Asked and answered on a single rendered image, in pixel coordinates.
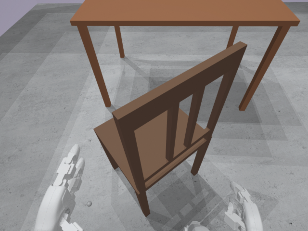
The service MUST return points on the left robot hand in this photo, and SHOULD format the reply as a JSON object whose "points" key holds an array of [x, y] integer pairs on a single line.
{"points": [[60, 195]]}

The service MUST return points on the right robot shin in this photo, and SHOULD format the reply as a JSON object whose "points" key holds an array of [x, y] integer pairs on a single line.
{"points": [[195, 222]]}

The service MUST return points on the chair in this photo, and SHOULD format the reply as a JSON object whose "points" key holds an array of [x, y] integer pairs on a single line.
{"points": [[150, 136]]}

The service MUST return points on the table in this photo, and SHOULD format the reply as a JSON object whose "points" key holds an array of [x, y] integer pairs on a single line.
{"points": [[184, 13]]}

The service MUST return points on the right robot hand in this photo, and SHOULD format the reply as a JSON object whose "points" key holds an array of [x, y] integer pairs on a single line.
{"points": [[247, 216]]}

